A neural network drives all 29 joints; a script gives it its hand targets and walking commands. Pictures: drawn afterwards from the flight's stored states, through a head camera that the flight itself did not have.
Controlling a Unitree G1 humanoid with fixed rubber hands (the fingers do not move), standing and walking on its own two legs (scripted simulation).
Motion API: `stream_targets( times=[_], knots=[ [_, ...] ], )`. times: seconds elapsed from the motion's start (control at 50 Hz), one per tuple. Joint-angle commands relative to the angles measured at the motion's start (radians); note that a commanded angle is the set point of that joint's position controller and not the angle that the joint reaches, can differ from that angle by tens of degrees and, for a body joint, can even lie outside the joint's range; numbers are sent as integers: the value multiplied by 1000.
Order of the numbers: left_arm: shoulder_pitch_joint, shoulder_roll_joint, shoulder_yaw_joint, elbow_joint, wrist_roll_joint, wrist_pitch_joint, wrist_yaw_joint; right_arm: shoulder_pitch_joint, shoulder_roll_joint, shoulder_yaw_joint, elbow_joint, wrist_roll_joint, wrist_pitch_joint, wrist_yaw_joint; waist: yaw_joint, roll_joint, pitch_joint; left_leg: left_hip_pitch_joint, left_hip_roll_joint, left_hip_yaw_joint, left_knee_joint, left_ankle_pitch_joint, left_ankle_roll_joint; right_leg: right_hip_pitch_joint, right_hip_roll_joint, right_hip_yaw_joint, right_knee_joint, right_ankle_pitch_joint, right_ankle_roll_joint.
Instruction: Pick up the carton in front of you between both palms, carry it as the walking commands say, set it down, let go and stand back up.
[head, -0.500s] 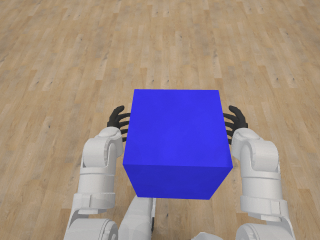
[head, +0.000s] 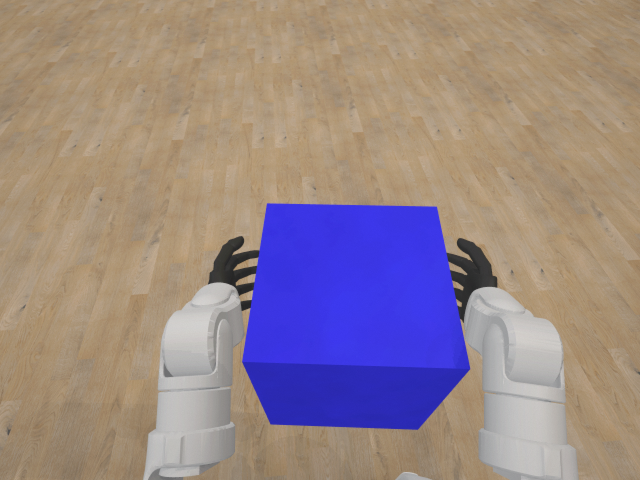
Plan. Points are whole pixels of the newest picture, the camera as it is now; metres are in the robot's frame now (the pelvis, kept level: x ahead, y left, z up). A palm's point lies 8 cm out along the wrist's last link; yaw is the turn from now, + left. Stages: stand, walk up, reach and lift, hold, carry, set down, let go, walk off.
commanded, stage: carry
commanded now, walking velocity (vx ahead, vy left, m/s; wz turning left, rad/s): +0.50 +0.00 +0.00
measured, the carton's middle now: (347, 323) +0.30 +0.00 +0.01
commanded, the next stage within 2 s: none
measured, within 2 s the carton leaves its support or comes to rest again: neither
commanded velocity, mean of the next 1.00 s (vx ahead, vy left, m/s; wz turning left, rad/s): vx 0.50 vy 0.00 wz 0.00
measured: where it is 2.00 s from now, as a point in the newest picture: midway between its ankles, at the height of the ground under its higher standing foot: (330, 295)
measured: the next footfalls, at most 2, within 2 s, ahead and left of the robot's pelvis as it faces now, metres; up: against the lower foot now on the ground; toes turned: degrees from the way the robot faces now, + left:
right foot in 0.12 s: +0.23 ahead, -0.13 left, +0.00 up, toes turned -9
left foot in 0.60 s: +0.52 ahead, +0.11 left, +0.00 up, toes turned +14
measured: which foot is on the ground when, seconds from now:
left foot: down 0.00-0.14, up 0.16-0.58, down 0.60-1.00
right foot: up 0.00-0.10, down 0.12-0.60, up 0.62-1.00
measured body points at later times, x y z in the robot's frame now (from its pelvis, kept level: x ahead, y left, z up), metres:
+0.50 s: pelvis +0.29 -0.02 -0.01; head +0.25 -0.03 +0.44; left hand +0.55 +0.14 +0.08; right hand +0.56 -0.16 +0.08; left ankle +0.42 +0.12 -0.72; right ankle +0.19 -0.12 -0.75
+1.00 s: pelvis +0.59 +0.01 -0.01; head +0.57 +0.01 +0.44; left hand +0.86 +0.16 +0.08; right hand +0.86 -0.14 +0.08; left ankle +0.48 +0.10 -0.75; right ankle +0.73 -0.13 -0.72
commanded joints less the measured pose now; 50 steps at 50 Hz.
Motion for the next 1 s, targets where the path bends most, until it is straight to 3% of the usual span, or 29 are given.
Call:
stream_targets(
  times=[0.0,0.04,0.08,0.1,0.12,0.14,0.16,0.2,0.22,0.28,0.34,0.5,0.54,0.56,0.58,0.6,0.62,0.64,0.66,0.68,0.7,0.74,0.8,0.86,0.98],
  knots=[
    [-460,-951,-745,-124,-335,35,-248,-421,899,752,-99,344,51,266,-11,185,-188,208,194,-76,-6,468,80,12,8,-49,-122,95,-10],
    [-409,-934,-746,-160,-339,60,-266,-367,883,762,-138,325,68,263,-12,181,-170,176,191,-49,42,452,59,109,12,-69,-197,119,-24],
    [-343,-910,-736,-185,-337,84,-282,-326,902,769,-165,317,87,262,9,104,-211,27,147,20,225,440,27,390,47,-130,-233,57,-43],
    [-313,-906,-730,-191,-338,96,-290,-306,889,767,-180,315,96,260,25,42,-258,-114,123,43,390,322,-3,584,-37,-23,-219,-6,-59],
    [-296,-889,-712,-179,-330,102,-298,-325,876,780,-217,322,115,258,36,-216,-319,-360,26,58,690,40,-53,763,-304,413,-318,-122,-165],
    [-294,-894,-706,-171,-340,105,-301,-365,854,792,-245,335,128,258,39,-340,-290,-583,-50,-12,843,-260,-42,838,-387,624,-393,-60,-250],
    [-310,-903,-711,-199,-353,108,-303,-380,869,803,-250,344,132,259,34,-262,-269,-623,10,-82,955,-269,-18,789,-382,570,-384,-1,-252],
    [-342,-926,-726,-234,-373,112,-306,-383,901,802,-249,356,130,259,28,-91,-247,-590,75,-105,942,-170,-3,648,-332,408,-400,15,-206],
    [-354,-931,-734,-253,-381,114,-307,-365,917,802,-243,354,128,257,22,-65,-232,-549,99,-109,876,-113,-8,579,-307,330,-434,-25,-177],
    [-341,-928,-742,-263,-394,118,-316,-318,933,800,-228,333,124,248,20,-115,-211,-491,89,-47,710,-17,-36,504,-248,169,-490,-69,-158],
    [-314,-910,-744,-260,-391,124,-321,-284,925,795,-223,316,127,240,21,-113,-170,-509,83,-5,527,61,-60,522,-228,108,-516,-39,-167],
    [-290,-857,-729,-251,-358,144,-308,-299,865,795,-245,331,156,246,30,-146,-71,-441,46,79,269,173,-33,593,-200,12,-435,175,-141],
    [-299,-849,-729,-241,-351,150,-304,-303,853,787,-236,334,163,250,23,-143,-82,-333,21,123,221,135,-18,586,-192,-15,-335,247,-125],
    [-303,-846,-732,-239,-349,154,-302,-290,849,779,-222,334,165,252,9,-108,-121,-195,-21,171,186,99,-12,547,-156,-65,-200,321,-104],
    [-299,-840,-733,-234,-348,157,-300,-271,845,770,-205,332,167,254,-5,-53,-190,25,4,131,200,67,0,424,-125,-101,-27,329,-75],
    [-308,-842,-736,-237,-351,163,-299,-256,835,756,-187,319,165,256,-18,132,-253,215,230,-234,101,-71,65,202,-49,-108,241,126,-18],
    [-332,-865,-747,-248,-356,167,-300,-257,858,752,-159,317,156,259,-19,354,-302,413,400,-574,-2,-53,182,-80,63,-50,482,-281,4],
    [-345,-885,-754,-247,-364,161,-305,-252,890,758,-170,333,148,261,-16,295,-294,384,403,-567,-6,72,195,-154,15,65,603,-321,-26],
    [-359,-918,-755,-253,-375,150,-310,-272,931,765,-190,341,139,263,-16,216,-289,324,370,-470,13,167,175,-153,-23,95,632,-299,-50],
    [-362,-949,-761,-260,-378,137,-311,-294,965,774,-210,348,130,266,-12,100,-289,269,353,-392,14,162,145,-140,-63,111,604,-235,-60],
    [-364,-966,-765,-266,-377,125,-311,-319,987,789,-230,357,120,269,-7,57,-276,202,335,-319,-8,157,117,-108,-87,119,543,-177,-62],
    [-346,-990,-777,-270,-367,108,-305,-332,995,805,-254,370,106,271,-1,85,-270,135,302,-211,-52,93,97,-55,-83,87,450,-108,-54],
    [-298,-980,-775,-290,-352,95,-292,-300,966,815,-287,379,103,277,-3,117,-233,135,277,-127,-105,55,109,-76,-80,40,285,-39,-27],
    [-282,-943,-773,-321,-346,103,-283,-286,922,813,-318,378,111,275,-3,117,-182,159,244,-55,-102,153,103,-84,-67,-4,103,45,-12],
    [-278,-859,-759,-317,-357,154,-290,-234,842,773,-281,330,153,260,-9,156,-81,173,216,37,-57,291,67,0,-33,-76,-105,141,-34]
  ],
)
